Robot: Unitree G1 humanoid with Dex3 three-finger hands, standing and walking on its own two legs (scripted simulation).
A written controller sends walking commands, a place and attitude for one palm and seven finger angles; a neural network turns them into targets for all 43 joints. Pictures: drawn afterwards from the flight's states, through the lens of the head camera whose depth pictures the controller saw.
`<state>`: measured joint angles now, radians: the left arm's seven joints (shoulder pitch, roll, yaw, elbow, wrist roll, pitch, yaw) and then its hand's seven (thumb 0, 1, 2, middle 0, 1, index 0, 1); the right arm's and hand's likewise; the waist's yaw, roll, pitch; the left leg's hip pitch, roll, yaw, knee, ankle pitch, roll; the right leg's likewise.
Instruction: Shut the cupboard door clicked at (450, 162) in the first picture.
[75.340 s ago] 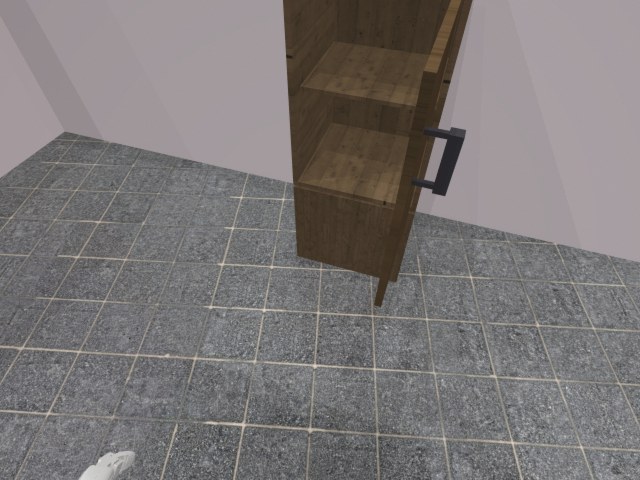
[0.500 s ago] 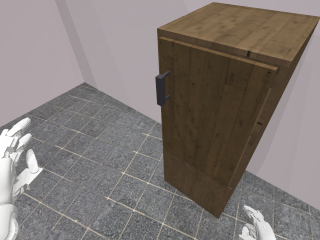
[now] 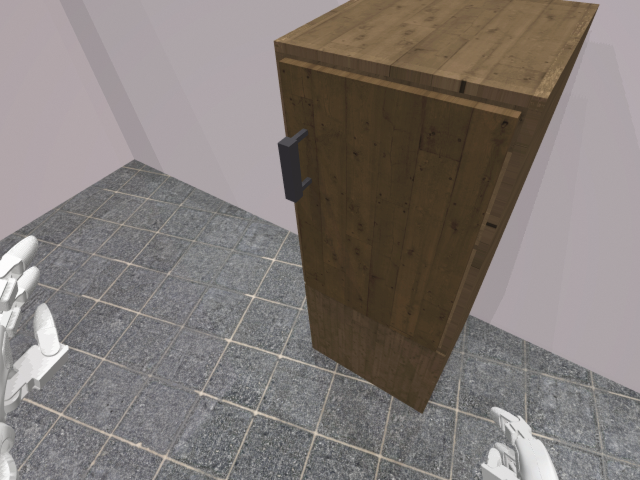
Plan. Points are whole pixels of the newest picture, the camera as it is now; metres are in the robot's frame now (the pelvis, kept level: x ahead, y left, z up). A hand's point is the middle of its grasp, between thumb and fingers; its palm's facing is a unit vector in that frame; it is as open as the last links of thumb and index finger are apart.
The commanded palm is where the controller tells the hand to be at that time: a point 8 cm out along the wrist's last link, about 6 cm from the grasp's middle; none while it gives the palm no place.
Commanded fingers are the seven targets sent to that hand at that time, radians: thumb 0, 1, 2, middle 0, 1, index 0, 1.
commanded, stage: step back with the hand held close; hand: left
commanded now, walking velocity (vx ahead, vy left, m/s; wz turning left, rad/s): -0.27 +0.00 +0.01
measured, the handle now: (298, 165) +0.62 +0.09 +0.06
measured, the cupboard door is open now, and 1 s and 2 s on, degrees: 0 0 0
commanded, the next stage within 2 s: stop stepping back and stand still in 1.02 s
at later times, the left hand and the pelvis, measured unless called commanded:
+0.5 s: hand out of the picture +0.12 +0.29 +0.15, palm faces +0.46 -0.76 -0.46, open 7.4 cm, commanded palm +0.06 +0.32 +0.17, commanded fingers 0.00 0.90 0.90 -0.20 -0.30 -0.20 -0.30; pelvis -0.08 +0.02 -0.02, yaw +0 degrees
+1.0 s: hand out of the picture +0.02 +0.31 +0.18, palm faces +0.51 -0.75 -0.42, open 7.5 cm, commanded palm -0.03 +0.33 +0.17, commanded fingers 0.00 0.90 0.90 -0.20 -0.30 -0.20 -0.30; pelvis -0.17 +0.03 -0.01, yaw +1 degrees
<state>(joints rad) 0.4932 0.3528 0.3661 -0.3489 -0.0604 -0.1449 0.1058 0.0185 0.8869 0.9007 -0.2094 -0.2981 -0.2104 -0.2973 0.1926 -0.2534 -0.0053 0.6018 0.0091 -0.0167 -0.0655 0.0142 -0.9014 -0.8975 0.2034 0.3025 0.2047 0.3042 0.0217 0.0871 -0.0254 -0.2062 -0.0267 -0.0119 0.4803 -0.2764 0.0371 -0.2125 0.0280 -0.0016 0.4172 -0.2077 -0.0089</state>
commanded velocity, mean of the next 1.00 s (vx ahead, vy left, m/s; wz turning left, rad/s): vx -0.33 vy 0.00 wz -0.01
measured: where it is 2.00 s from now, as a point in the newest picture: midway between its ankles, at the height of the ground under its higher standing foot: outside the picture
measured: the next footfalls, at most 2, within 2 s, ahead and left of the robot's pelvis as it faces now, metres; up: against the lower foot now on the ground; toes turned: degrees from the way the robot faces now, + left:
left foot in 0.80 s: -0.04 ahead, +0.13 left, +0.00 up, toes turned +5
right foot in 1.10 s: -0.31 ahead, -0.10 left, +0.00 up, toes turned +0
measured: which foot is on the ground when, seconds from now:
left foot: down 0.00-0.66, up 0.68-0.78, down 0.80-1.00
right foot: down 0.00-0.80, up 0.82-1.00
